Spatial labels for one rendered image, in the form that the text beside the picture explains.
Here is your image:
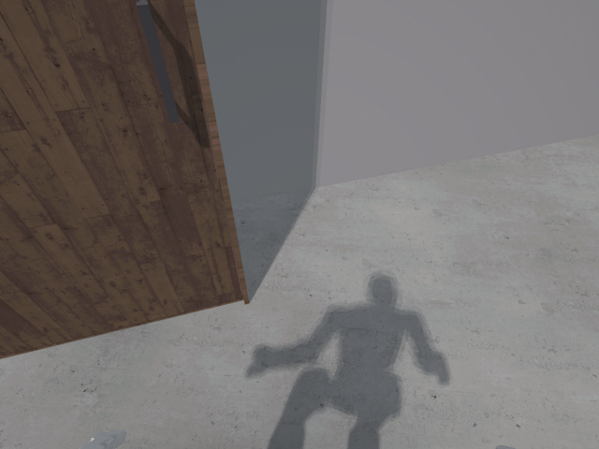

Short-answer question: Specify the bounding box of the wardrobe door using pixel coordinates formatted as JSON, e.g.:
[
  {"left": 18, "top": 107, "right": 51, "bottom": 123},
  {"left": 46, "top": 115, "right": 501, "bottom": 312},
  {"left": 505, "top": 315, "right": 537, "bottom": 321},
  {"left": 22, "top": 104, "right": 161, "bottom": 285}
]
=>
[{"left": 0, "top": 0, "right": 242, "bottom": 356}]

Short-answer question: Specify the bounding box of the handle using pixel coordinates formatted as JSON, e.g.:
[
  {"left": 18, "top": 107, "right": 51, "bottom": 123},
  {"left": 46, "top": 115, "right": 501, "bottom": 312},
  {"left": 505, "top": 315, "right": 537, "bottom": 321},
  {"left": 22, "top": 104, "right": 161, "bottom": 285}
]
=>
[{"left": 137, "top": 0, "right": 180, "bottom": 123}]

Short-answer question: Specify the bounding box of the left robot hand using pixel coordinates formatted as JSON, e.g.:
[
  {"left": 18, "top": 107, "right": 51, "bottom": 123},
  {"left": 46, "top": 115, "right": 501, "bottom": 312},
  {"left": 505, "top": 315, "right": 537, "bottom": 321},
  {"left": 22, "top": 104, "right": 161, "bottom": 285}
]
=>
[{"left": 79, "top": 429, "right": 126, "bottom": 449}]

